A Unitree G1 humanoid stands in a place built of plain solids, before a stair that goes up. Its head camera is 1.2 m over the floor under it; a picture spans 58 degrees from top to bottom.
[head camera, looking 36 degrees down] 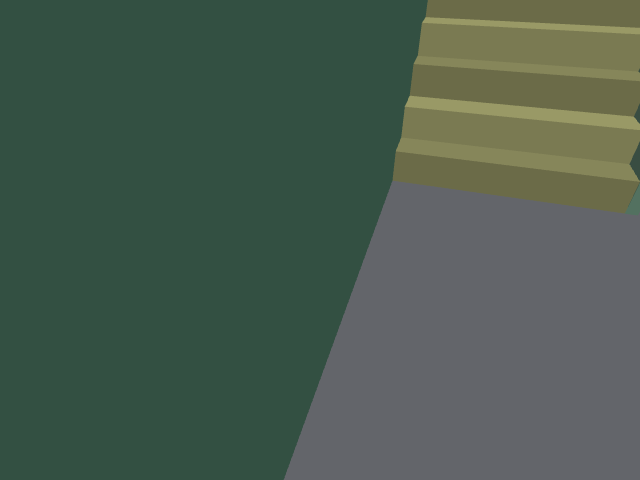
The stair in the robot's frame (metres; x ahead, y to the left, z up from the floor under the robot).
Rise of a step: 0.18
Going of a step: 0.20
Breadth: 1.20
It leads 17 degrees to the right of straight ahead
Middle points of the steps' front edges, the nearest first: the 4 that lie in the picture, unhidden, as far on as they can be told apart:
2.06 -1.00 0.18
2.26 -1.06 0.37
2.45 -1.12 0.55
2.64 -1.18 0.74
